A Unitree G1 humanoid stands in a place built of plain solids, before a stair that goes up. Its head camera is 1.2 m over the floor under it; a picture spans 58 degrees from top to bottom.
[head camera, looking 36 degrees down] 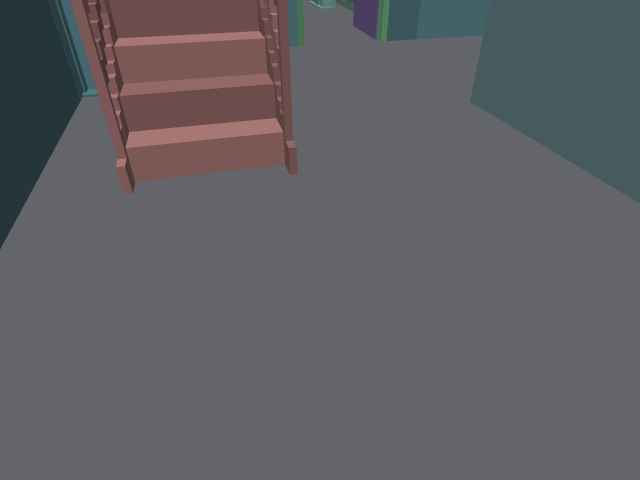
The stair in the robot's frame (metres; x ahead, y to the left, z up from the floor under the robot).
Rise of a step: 0.21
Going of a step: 0.24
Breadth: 0.98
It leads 15 degrees to the left of straight ahead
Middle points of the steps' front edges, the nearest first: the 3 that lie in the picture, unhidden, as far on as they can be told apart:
2.33 0.64 0.21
2.56 0.70 0.42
2.79 0.77 0.63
